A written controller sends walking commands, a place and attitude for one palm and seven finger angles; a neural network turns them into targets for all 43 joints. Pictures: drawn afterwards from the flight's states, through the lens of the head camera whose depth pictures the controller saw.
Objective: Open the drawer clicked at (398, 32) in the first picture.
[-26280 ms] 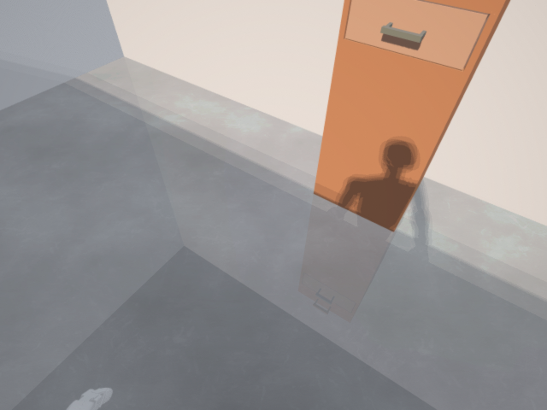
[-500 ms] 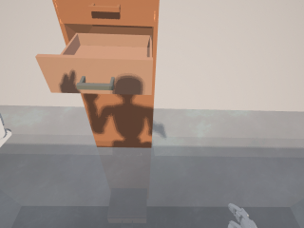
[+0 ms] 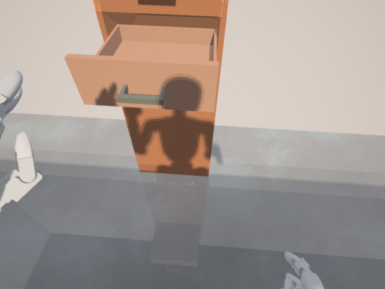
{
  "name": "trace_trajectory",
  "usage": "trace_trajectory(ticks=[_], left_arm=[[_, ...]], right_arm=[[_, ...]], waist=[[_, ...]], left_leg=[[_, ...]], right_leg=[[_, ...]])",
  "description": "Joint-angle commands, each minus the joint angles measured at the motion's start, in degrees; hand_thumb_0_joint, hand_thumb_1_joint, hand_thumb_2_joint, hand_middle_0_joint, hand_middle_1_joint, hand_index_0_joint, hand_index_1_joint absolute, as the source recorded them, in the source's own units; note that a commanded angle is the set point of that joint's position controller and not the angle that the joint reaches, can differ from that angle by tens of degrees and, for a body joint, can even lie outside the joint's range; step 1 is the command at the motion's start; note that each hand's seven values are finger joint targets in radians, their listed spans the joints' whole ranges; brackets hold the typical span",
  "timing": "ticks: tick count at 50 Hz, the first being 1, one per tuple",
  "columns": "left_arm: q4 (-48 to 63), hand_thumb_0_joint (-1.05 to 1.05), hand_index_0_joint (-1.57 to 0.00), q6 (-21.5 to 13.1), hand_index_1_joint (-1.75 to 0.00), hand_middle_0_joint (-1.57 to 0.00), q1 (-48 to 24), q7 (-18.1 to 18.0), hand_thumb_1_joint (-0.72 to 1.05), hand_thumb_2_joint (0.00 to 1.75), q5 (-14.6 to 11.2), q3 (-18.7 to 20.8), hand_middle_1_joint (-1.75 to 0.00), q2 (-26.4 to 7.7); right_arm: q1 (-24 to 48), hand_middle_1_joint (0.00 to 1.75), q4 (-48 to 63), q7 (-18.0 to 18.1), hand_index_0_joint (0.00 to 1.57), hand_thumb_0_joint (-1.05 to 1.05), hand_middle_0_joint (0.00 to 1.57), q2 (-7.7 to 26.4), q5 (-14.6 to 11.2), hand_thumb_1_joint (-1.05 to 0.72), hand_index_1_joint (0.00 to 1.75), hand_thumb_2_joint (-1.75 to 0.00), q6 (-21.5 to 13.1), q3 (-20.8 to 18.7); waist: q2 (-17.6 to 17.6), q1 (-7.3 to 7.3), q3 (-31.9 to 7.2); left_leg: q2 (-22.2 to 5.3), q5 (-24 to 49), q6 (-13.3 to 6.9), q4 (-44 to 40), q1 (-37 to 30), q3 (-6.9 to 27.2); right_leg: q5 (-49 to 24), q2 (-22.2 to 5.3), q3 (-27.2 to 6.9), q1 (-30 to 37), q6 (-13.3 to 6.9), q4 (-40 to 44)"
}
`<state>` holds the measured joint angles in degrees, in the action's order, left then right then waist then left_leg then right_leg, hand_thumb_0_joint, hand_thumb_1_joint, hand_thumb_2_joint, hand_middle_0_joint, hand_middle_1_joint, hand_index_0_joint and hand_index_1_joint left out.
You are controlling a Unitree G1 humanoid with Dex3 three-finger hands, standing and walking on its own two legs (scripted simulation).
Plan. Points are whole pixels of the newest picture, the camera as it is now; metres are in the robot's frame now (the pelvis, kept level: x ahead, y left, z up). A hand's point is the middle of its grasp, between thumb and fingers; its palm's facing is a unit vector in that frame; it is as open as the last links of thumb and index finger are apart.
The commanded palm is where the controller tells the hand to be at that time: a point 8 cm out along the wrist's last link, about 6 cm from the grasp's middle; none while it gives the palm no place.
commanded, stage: let the arm hang, fingers relaxed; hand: left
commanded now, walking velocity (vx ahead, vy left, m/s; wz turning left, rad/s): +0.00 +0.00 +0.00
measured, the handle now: (142, 94) +0.55 +0.17 +0.10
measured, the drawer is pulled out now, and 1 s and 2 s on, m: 0.30 0.30 0.30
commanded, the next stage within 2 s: look to check the result in 1.06 s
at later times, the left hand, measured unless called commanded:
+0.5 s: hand out of the picture -0.06 +0.18 -0.17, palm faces +0.11 -0.97 -0.23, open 7.2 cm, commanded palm none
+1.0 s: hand out of the picture +0.01 +0.15 -0.16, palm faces +0.06 -0.98 -0.21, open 7.3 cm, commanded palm none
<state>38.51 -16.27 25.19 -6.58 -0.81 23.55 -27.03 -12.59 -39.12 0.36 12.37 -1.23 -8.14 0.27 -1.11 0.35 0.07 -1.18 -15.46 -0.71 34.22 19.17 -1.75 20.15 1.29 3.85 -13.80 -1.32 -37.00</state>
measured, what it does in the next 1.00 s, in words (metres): steps on the spot: right foot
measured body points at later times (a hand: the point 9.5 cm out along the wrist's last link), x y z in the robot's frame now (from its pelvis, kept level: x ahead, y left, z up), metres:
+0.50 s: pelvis -0.02 -0.01 +0.01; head +0.01 +0.00 +0.46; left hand -0.06 +0.23 -0.15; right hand -0.02 -0.25 -0.14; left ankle +0.00 +0.09 -0.73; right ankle +0.02 -0.11 -0.73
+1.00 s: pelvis +0.00 -0.02 +0.01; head +0.00 -0.03 +0.46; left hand +0.01 +0.21 -0.14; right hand -0.01 -0.24 -0.15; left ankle +0.00 +0.09 -0.73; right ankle +0.02 -0.11 -0.73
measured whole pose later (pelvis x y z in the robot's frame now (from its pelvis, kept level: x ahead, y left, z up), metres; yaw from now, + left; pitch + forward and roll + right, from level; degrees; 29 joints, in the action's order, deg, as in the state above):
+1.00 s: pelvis +0.00 -0.02 +0.01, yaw +2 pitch -2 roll +0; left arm -64.4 -0.3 13.8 -1.9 0.2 0.2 -8.9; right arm -17.0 -64.4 1.8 8.0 0.9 0.3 0.1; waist -0.7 1.1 2.3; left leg 0.3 -12.4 -0.7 23.4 8.8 -1.8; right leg 10.8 1.6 1.5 -10.8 -2.3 -23.7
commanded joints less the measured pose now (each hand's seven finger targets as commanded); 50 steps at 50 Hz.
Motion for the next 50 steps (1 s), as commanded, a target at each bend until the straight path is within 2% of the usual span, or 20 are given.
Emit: trace_trajectory(ticks=[1, 3, 5, 8, 9, 10, 11, 12, 13, 14, 16, 18, 20, 22, 26, 30, 36, 41, 45, 50], left_arm=[[-38.8, 0.00, -0.20, 16.9, -0.30, -0.20, 0.0, 5.2, 0.90, 0.90, 3.0, -18.6, -0.30, 9.7], [-43.3, 0.00, -0.20, 17.2, -0.30, -0.20, -4.9, 5.4, 0.90, 0.90, 3.0, -19.7, -0.30, 9.4], [-51.1, 0.00, -0.20, 17.4, -0.30, -0.20, -8.0, 6.0, 0.90, 0.90, 2.8, -19.9, -0.30, 8.5], [-64.8, 0.00, -0.20, 17.8, -0.30, -0.20, -5.8, 6.4, 0.90, 0.90, 2.6, -20.0, -0.30, 7.5], [-68.4, 0.00, -0.20, 17.6, -0.30, -0.20, -4.4, 6.2, 0.90, 0.90, 2.7, -19.4, -0.30, 5.0], [-70.7, 0.00, -0.20, 17.2, -0.30, -0.20, -4.7, 6.1, 0.90, 0.90, 3.0, -19.4, -0.30, 2.2], [-72.0, 0.00, -0.20, 17.2, -0.30, -0.20, -8.5, 6.2, 0.90, 0.90, 2.8, -19.6, -0.30, -0.2], [-74.2, 0.00, -0.20, 17.4, -0.30, -0.20, -11.7, 6.2, 0.90, 0.90, 2.5, -20.1, -0.30, 0.3], [-76.3, 0.00, -0.20, 17.4, -0.30, -0.20, -13.0, 5.9, 0.90, 0.90, 2.3, -20.3, -0.30, 1.9], [-79.0, 0.00, -0.20, 17.2, -0.30, -0.20, -13.5, 5.7, 0.90, 0.90, 2.1, -20.5, -0.30, 3.6], [-82.8, 0.00, -0.20, 16.5, -0.30, -0.20, -11.7, 5.3, 0.90, 0.90, 2.1, -19.6, -0.30, 6.0], [-86.7, 0.00, -0.20, 16.3, -0.30, -0.20, -10.8, 5.2, 0.90, 0.90, 1.7, -20.3, -0.30, 7.6], [-90.1, 0.00, -0.20, 16.3, -0.30, -0.20, -7.3, 5.3, 0.90, 0.90, 1.0, -21.2, -0.30, 10.3], [-93.4, 0.00, -0.20, 16.7, -0.30, -0.20, -7.1, 5.2, 0.90, 0.90, 1.2, -21.5, -0.30, 10.1], [-98.0, 0.00, -0.20, 16.2, -0.30, -0.20, -6.4, 5.3, 0.90, 0.90, 1.2, -22.2, -0.30, 10.3], [-100.3, 0.00, -0.20, 16.2, -0.30, -0.20, -6.3, 5.1, 0.90, 0.90, 1.3, -22.5, -0.30, 10.8], [-101.8, 0.00, -0.20, 15.8, -0.30, -0.20, -6.4, 4.7, 0.90, 0.90, 1.3, -22.6, -0.30, 11.4], [-101.9, 0.00, -0.20, 15.7, -0.30, -0.20, -6.7, 4.5, 0.90, 0.90, 1.3, -22.4, -0.30, 11.7], [-101.9, 0.00, -0.20, 15.7, -0.30, -0.20, -7.4, 4.5, 0.90, 0.90, 1.2, -22.3, -0.30, 11.9], [-101.8, 0.00, -0.20, 15.5, -0.30, -0.20, -7.8, 4.5, 0.90, 0.90, 1.1, -22.1, -0.30, 11.6]], right_arm=[[-1.6, 0.30, -1.6, -0.2, 0.20, 0.00, 0.20, 13.2, 1.6, -0.90, 0.30, -0.90, 2.1, -5.0], [-1.1, 0.30, 0.1, 0.3, 0.20, 0.00, 0.20, 11.8, 2.9, -0.90, 0.30, -0.90, 3.3, -3.8], [2.9, 0.30, 0.1, 0.2, 0.20, 0.00, 0.20, 11.2, 3.5, -0.90, 0.30, -0.90, 4.6, -3.4], [6.7, 0.30, -1.2, 0.2, 0.20, 0.00, 0.20, 9.6, 3.3, -0.90, 0.30, -0.90, 6.7, -2.2], [5.9, 0.30, -1.9, 0.2, 0.20, 0.00, 0.20, 8.2, 2.8, -0.90, 0.30, -0.90, 7.3, -2.2], [4.2, 0.30, -2.2, 0.1, 0.20, 0.00, 0.20, 5.9, 2.2, -0.90, 0.30, -0.90, 8.1, -2.0], [1.7, 0.30, -3.0, -0.1, 0.20, 0.00, 0.20, 5.9, 2.2, -0.90, 0.30, -0.90, 8.9, -2.1], [0.4, 0.30, -5.0, -0.2, 0.20, 0.00, 0.20, 5.7, 2.4, -0.90, 0.30, -0.90, 9.4, -2.2], [0.4, 0.30, -6.7, 0.1, 0.20, 0.00, 0.20, 5.0, 2.5, -0.90, 0.30, -0.90, 10.2, -2.4], [-0.3, 0.30, -8.1, 0.3, 0.20, 0.00, 0.20, 5.2, 2.5, -0.90, 0.30, -0.90, 10.3, -2.6], [-2.8, 0.30, -10.0, 0.7, 0.20, 0.00, 0.20, 3.8, 2.6, -0.90, 0.30, -0.90, 10.0, -2.8], [-7.2, 0.30, -13.0, 0.9, 0.20, 0.00, 0.20, 2.8, 2.3, -0.90, 0.30, -0.90, 9.3, -2.3], [-5.8, 0.30, -14.4, 1.5, 0.20, 0.00, 0.20, 4.7, 2.5, -0.90, 0.30, -0.90, 8.5, -2.0], [-3.8, 0.30, -15.6, 1.5, 0.20, 0.00, 0.20, 4.8, 2.3, -0.90, 0.30, -0.90, 8.4, -2.1], [-6.0, 0.30, -18.5, 1.8, 0.20, 0.00, 0.20, 4.4, 2.0, -0.90, 0.30, -0.90, 8.1, -2.1], [-7.9, 0.30, -20.7, 1.8, 0.20, 0.00, 0.20, 3.5, 2.1, -0.90, 0.30, -0.90, 8.2, -2.0], [-8.4, 0.30, -22.5, 1.7, 0.20, 0.00, 0.20, 1.7, 2.0, -0.90, 0.30, -0.90, 8.2, -1.5], [-8.5, 0.30, -23.6, 1.8, 0.20, 0.00, 0.20, 0.9, 2.1, -0.90, 0.30, -0.90, 8.1, -1.3], [-8.2, 0.30, -24.0, 1.8, 0.20, 0.00, 0.20, 0.8, 2.2, -0.90, 0.30, -0.90, 8.1, -1.2], [-8.5, 0.30, -24.3, 2.0, 0.20, 0.00, 0.20, 0.6, 2.2, -0.90, 0.30, -0.90, 7.9, -1.2]], waist=[[-7.6, 3.23, -9.0], [4.1, 2.43, -6.7], [9.2, 0.61, -3.2], [2.9, -2.88, -1.7], [4.3, -3.28, -1.2], [8.4, -2.00, 0.7], [7.1, 0.56, 1.8], [2.0, 1.87, 2.2], [4.4, 1.73, 3.7], [4.2, 1.56, 4.8], [1.4, 1.72, 2.8], [-1.8, 2.47, -2.0], [-8.0, -0.13, -3.3], [-8.6, -0.87, -1.1], [-1.4, -0.88, 2.7], [0.7, -0.22, 4.1], [3.2, 0.03, 5.0], [2.7, -0.02, 5.7], [-0.1, 0.02, 6.2], [-0.1, 0.13, 4.2]], left_leg=[[-14.3, 56.0, -11.0, -4.7, -14.8, 17.9], [-15.4, 43.4, -12.9, -6.7, -8.0, 20.1], [-13.9, 27.3, -12.0, -9.1, -1.9, 16.1], [-8.0, 6.0, -6.1, -9.3, 9.4, 9.3], [-3.8, -1.3, -3.6, -5.8, 11.0, 7.1], [2.0, -10.4, -0.8, 1.4, 8.9, 3.7], [3.3, -12.2, 0.2, 6.5, 3.5, 0.9], [2.8, -11.7, 0.1, 9.8, -2.1, 0.6], [2.8, -10.8, 0.2, 13.2, -2.7, 1.0], [2.4, -9.3, 0.0, 14.3, -1.4, 1.7], [0.6, -7.2, -0.5, 8.2, -2.5, 2.4], [-1.1, 2.4, -1.4, -4.5, -9.2, 4.8], [-7.3, 7.3, -3.6, -11.5, -7.1, 11.8], [-7.8, 0.3, -3.7, -16.6, -1.5, 13.0], [-6.1, -1.8, -2.4, -18.5, -1.5, 10.3], [-5.4, -4.3, -2.1, -19.2, -2.8, 9.3], [-4.3, 0.4, -1.8, -17.4, -5.2, 6.5], [-4.1, 2.4, -1.5, -16.7, -6.0, 5.8], [-4.0, 3.1, -1.2, -16.6, -5.8, 5.4], [-4.2, 6.1, -1.1, -15.7, -7.1, 5.0]], right_leg=[[15.6, -0.3, -6.6, -18.7, 3.0, -26.1], [14.1, -2.0, -9.9, -17.5, 3.3, -28.0], [11.8, -3.6, -7.9, -12.5, 3.1, -20.8], [-1.1, -2.6, -4.1, 4.4, 2.8, -2.1], [-3.1, -4.2, -9.0, 6.9, 1.9, 4.8], [3.6, -11.8, -21.3, -0.6, -1.1, 16.0], [11.7, -17.9, -27.5, -8.6, -5.3, 23.4], [19.2, -17.7, -26.6, -13.9, -7.6, 25.5], [21.6, -15.3, -25.5, -16.7, -7.1, 26.7], [15.7, -14.2, -24.4, -14.5, -7.4, 26.0], [2.6, -13.7, -20.1, -8.7, -7.7, 23.0], [-3.0, -10.8, -14.4, -5.3, -5.3, 17.3], [-7.0, -5.2, -8.0, -0.3, -1.8, 13.3], [-6.8, -4.3, -5.4, 4.8, -1.0, 13.0], [-8.8, -5.2, -6.5, 5.5, -1.3, 15.9], [-6.6, -5.7, -7.0, 3.9, -1.2, 17.5], [-6.5, -6.2, -7.8, 2.1, -1.1, 18.9], [-6.7, -6.2, -8.7, 1.6, -1.2, 19.2], [-7.7, -6.4, -9.0, 1.7, -1.3, 19.1], [-11.3, -6.6, -9.0, 3.6, -1.5, 18.8]])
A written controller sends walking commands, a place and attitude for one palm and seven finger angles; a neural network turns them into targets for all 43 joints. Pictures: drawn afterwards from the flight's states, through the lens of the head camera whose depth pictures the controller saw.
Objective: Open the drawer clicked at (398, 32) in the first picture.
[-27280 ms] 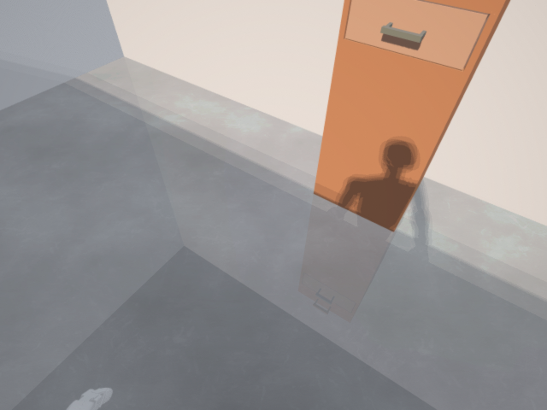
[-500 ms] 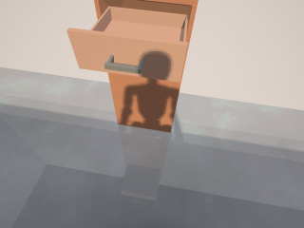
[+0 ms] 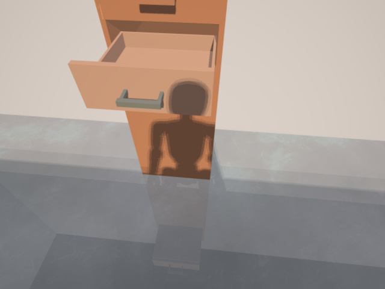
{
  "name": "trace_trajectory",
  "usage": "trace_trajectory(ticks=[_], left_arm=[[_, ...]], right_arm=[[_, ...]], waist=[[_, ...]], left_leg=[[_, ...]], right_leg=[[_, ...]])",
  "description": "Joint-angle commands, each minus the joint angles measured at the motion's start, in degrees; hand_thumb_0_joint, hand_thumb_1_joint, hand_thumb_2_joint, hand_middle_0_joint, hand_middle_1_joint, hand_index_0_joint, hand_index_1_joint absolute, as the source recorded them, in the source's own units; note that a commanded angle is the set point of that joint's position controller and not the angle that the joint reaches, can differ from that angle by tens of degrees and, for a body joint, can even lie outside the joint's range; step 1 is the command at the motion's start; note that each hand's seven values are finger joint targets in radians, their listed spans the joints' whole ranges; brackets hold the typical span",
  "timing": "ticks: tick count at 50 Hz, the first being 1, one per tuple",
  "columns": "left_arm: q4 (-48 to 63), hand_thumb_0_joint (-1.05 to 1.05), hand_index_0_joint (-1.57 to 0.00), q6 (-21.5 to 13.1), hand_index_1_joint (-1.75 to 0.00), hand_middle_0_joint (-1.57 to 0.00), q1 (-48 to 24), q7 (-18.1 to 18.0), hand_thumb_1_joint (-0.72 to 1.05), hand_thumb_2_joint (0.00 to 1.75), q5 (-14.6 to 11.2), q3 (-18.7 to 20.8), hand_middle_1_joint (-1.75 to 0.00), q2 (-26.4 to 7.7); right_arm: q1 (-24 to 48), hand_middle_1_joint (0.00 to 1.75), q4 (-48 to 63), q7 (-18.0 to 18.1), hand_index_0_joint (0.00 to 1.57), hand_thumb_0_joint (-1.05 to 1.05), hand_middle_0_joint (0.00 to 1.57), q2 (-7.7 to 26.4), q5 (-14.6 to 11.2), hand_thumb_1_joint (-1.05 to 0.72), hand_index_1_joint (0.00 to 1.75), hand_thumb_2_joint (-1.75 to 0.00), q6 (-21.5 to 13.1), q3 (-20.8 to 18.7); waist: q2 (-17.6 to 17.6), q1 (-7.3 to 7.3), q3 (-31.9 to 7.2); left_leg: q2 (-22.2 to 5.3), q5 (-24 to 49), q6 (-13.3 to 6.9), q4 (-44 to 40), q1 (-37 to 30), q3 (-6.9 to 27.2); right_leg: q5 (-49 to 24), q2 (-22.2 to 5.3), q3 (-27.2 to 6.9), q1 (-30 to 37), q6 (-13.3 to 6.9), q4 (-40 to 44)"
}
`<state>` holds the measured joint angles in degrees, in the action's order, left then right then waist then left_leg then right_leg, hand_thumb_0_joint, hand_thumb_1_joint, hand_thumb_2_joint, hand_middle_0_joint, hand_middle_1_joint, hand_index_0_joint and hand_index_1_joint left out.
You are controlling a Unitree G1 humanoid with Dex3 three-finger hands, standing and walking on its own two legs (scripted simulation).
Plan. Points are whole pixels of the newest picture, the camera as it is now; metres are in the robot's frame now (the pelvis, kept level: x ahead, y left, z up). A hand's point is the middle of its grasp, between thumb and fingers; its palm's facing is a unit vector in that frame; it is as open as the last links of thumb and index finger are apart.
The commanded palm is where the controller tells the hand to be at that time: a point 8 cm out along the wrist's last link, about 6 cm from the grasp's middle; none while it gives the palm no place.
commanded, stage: let the arm hang, fingers relaxed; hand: left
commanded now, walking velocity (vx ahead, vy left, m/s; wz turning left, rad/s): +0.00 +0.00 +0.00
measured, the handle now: (140, 98) +0.57 +0.17 +0.09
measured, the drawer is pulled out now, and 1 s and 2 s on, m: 0.30 0.30 0.30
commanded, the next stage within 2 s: look to check the result in 0.06 s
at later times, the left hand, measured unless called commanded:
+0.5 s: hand out of the picture +0.01 +0.16 -0.17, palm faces +0.03 -0.98 -0.20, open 7.4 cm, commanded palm none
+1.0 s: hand out of the picture +0.04 +0.17 -0.17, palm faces +0.02 -0.98 -0.20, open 7.4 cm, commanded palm none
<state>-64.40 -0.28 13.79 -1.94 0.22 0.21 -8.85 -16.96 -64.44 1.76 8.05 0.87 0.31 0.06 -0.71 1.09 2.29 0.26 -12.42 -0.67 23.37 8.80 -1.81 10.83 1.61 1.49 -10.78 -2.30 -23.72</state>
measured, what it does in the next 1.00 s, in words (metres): stands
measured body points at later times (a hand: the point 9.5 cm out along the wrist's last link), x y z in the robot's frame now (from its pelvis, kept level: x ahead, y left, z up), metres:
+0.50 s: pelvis +0.01 -0.01 +0.00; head +0.03 -0.02 +0.45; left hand +0.01 +0.21 -0.16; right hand -0.01 -0.22 -0.16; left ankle +0.00 +0.11 -0.74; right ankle +0.02 -0.09 -0.74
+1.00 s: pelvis +0.02 -0.01 +0.00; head +0.04 -0.01 +0.45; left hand +0.04 +0.22 -0.16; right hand +0.01 -0.22 -0.16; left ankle +0.00 +0.11 -0.74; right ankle +0.02 -0.09 -0.74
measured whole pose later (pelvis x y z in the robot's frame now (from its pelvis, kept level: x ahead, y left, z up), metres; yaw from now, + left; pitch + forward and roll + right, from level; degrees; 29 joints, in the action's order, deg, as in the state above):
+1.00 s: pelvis +0.02 -0.01 +0.00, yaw +0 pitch -2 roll +0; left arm -64.5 -0.4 13.4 -2.0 0.0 0.5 -8.9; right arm -15.2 -64.7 2.1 7.8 0.8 0.5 -0.2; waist -0.6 1.0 3.9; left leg -0.7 -13.9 0.1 23.0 7.5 -1.3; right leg 11.8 2.6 1.9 -8.9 -2.9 -22.2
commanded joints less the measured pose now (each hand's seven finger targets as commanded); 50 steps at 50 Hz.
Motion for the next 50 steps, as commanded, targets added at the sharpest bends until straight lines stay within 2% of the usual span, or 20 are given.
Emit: trace_trajectory(ticks=[1, 4, 6, 10, 11, 18, 22, 25, 26, 32, 34, 36, 37, 42, 43, 48, 50], left_arm=[[1.1, 0.00, -0.20, -0.5, -0.30, -0.20, 3.7, -0.2, 0.90, 0.90, 0.1, 1.3, -0.30, -6.6], [0.9, 0.00, -0.20, -0.5, -0.30, -0.20, 3.3, -0.2, 0.90, 0.90, 0.1, 1.2, -0.30, -6.5], [1.0, 0.00, -0.20, -0.6, -0.30, -0.20, 3.5, -0.2, 0.90, 0.90, 0.1, 1.3, -0.30, -6.6], [0.7, 0.00, -0.20, -0.5, -0.30, -0.20, 3.2, -0.2, 0.90, 0.90, 0.0, 1.3, -0.30, -6.5], [0.8, 0.00, -0.20, -0.5, -0.30, -0.20, 3.6, -0.3, 0.90, 0.90, 0.1, 1.4, -0.30, -6.7], [0.7, 0.00, -0.20, -0.5, -0.30, -0.20, 3.7, -0.3, 0.90, 0.90, 0.1, 1.4, -0.30, -6.5], [0.7, 0.00, -0.20, -0.5, -0.30, -0.20, 3.8, -0.4, 0.90, 0.90, 0.0, 1.4, -0.30, -6.3], [0.7, 0.00, -0.20, -0.6, -0.30, -0.20, 3.7, -0.3, 0.90, 0.90, 0.0, 1.5, -0.30, -6.3], [0.8, 0.00, -0.20, -0.7, -0.30, -0.20, 4.2, -0.4, 0.90, 0.90, 0.0, 1.4, -0.30, -6.2], [0.7, 0.00, -0.20, -0.6, -0.30, -0.20, 3.7, -0.4, 0.90, 0.90, 0.0, 1.4, -0.30, -6.1], [0.8, 0.00, -0.20, -0.6, -0.30, -0.20, 3.6, -0.4, 0.90, 0.90, 0.0, 1.4, -0.30, -6.1], [0.9, 0.00, -0.20, -0.6, -0.30, -0.20, 3.7, -0.4, 0.90, 0.90, 0.0, 1.4, -0.30, -6.3], [0.8, 0.00, -0.20, -0.6, -0.30, -0.20, 3.6, -0.4, 0.90, 0.90, 0.0, 1.4, -0.30, -6.3], [1.1, 0.00, -0.20, -0.5, -0.30, -0.20, 3.2, -0.4, 0.90, 0.90, 0.1, 1.3, -0.30, -6.4], [1.2, 0.00, -0.20, -0.5, -0.30, -0.20, 3.0, -0.3, 0.90, 0.90, 0.0, 1.4, -0.30, -6.4], [1.2, 0.00, -0.20, -0.6, -0.30, -0.20, 2.8, -0.3, 0.90, 0.90, 0.0, 1.5, -0.30, -6.7], [1.3, 0.00, -0.20, -0.7, -0.30, -0.20, 2.7, -0.3, 0.90, 0.90, 0.0, 1.4, -0.30, -6.6]], right_arm=[[-4.1, 0.30, 1.2, 0.6, 0.20, 0.00, 0.20, 5.2, 0.0, -0.90, 0.30, -0.90, -0.5, -1.1], [-4.2, 0.30, 0.8, 0.7, 0.20, 0.00, 0.20, 5.0, 0.1, -0.90, 0.30, -0.90, -0.5, -1.0], [-4.2, 0.30, 1.0, 0.7, 0.20, 0.00, 0.20, 5.2, 0.0, -0.90, 0.30, -0.90, -0.4, -1.1], [-4.7, 0.30, 0.6, 0.7, 0.20, 0.00, 0.20, 5.0, 0.1, -0.90, 0.30, -0.90, -0.1, -1.1], [-4.6, 0.30, 0.7, 0.6, 0.20, 0.00, 0.20, 5.2, 0.1, -0.90, 0.30, -0.90, -0.1, -1.2], [-4.9, 0.30, 0.4, 0.6, 0.20, 0.00, 0.20, 4.7, 0.2, -0.90, 0.30, -0.90, 0.2, -1.2], [-4.7, 0.30, 0.5, 0.7, 0.20, 0.00, 0.20, 4.6, 0.2, -0.90, 0.30, -0.90, 0.2, -1.3], [-4.5, 0.30, 0.5, 0.8, 0.20, 0.00, 0.20, 4.7, 0.1, -0.90, 0.30, -0.90, -0.1, -1.2], [-4.2, 0.30, 0.7, 0.9, 0.20, 0.00, 0.20, 4.7, 0.0, -0.90, 0.30, -0.90, 0.0, -1.3], [-3.7, 0.30, 0.6, 1.0, 0.20, 0.00, 0.20, 4.8, 0.1, -0.90, 0.30, -0.90, -0.1, -1.3], [-3.8, 0.30, 0.6, 1.0, 0.20, 0.00, 0.20, 4.9, 0.0, -0.90, 0.30, -0.90, -0.2, -1.3], [-3.4, 0.30, 0.8, 1.0, 0.20, 0.00, 0.20, 5.1, 0.0, -0.90, 0.30, -0.90, -0.1, -1.4], [-3.5, 0.30, 0.7, 1.0, 0.20, 0.00, 0.20, 5.0, 0.0, -0.90, 0.30, -0.90, -0.2, -1.4], [-3.4, 0.30, 0.7, 0.9, 0.20, 0.00, 0.20, 5.2, 0.1, -0.90, 0.30, -0.90, 0.0, -1.4], [-3.3, 0.30, 0.6, 0.9, 0.20, 0.00, 0.20, 5.2, 0.1, -0.90, 0.30, -0.90, 0.0, -1.4], [-2.9, 0.30, 0.8, 1.0, 0.20, 0.00, 0.20, 5.4, 0.0, -0.90, 0.30, -0.90, -0.2, -1.4], [-2.7, 0.30, 0.7, 1.0, 0.20, 0.00, 0.20, 5.6, 0.0, -0.90, 0.30, -0.90, -0.2, -1.4]], waist=[[0.0, -0.71, 2.0], [-1.1, -0.54, 1.9], [0.5, -0.57, 1.7], [1.2, -0.30, 3.5], [1.3, -0.45, 2.9], [1.4, -0.20, 3.3], [1.3, -0.21, 3.3], [-0.6, -0.23, 1.9], [0.4, -0.38, 1.6], [0.0, -0.29, 2.3], [-0.2, -0.24, 1.5], [0.8, -0.46, 1.9], [0.1, -0.35, 2.3], [0.7, -0.22, 2.6], [-0.3, -0.31, 2.4], [1.0, -0.28, 1.2], [-0.2, -0.29, 1.4]], left_leg=[[-5.7, 3.8, -1.1, -4.7, 2.9, 5.1], [-5.8, 3.8, -0.9, -4.9, 2.5, 4.9], [-5.8, 3.9, -1.0, -4.7, 2.0, 5.0], [-5.4, 1.2, -0.8, -4.9, 2.6, 4.6], [-5.4, 1.1, -0.8, -4.6, 2.0, 4.3], [-5.0, 1.3, -0.8, -3.8, 2.0, 4.0], [-5.1, 2.0, -0.7, -3.4, 1.8, 4.0], [-5.5, 4.0, -0.6, -3.6, 1.4, 4.3], [-5.7, 4.1, -0.7, -3.4, 1.0, 4.2], [-5.8, 4.6, -0.6, -3.6, 1.3, 4.4], [-5.9, 5.4, -0.6, -3.8, 1.0, 4.4], [-5.9, 5.2, -0.6, -3.8, 0.9, 4.3], [-5.9, 5.4, -0.6, -3.8, 1.1, 4.2], [-5.8, 3.9, -0.7, -3.9, 1.2, 4.4], [-5.7, 4.3, -0.7, -4.0, 1.3, 4.6], [-6.0, 6.2, -0.6, -3.9, 0.5, 4.5], [-6.1, 6.3, -0.6, -4.1, 0.4, 4.5]], right_leg=[[-2.9, -6.8, -6.5, 0.5, -0.6, 5.5], [-3.4, -6.9, -6.6, 0.8, -0.7, 5.5], [-3.3, -6.7, -6.6, 0.8, -0.6, 5.9], [1.2, -6.8, -7.2, -0.4, -0.7, 7.3], [1.8, -6.8, -7.2, -0.4, -0.6, 7.6], [2.8, -7.0, -7.7, -0.7, -0.6, 8.4], [1.4, -6.9, -7.5, -0.5, -0.5, 8.2], [-2.4, -6.9, -7.0, 0.8, -0.7, 7.0], [-3.1, -6.7, -6.9, 0.9, -0.6, 7.0], [-4.8, -6.8, -6.5, 0.9, -0.5, 6.4], [-6.0, -6.8, -6.7, 1.6, -0.6, 6.0], [-5.9, -6.7, -6.4, 1.4, -0.5, 6.2], [-6.3, -6.9, -6.2, 1.4, -0.4, 6.1], [-3.4, -6.7, -6.6, 1.0, -0.3, 6.8], [-3.6, -6.7, -6.6, 1.3, -0.4, 6.6], [-7.5, -7.0, -6.1, 2.3, -0.3, 5.9], [-7.6, -7.0, -6.2, 2.2, -0.4, 5.9]])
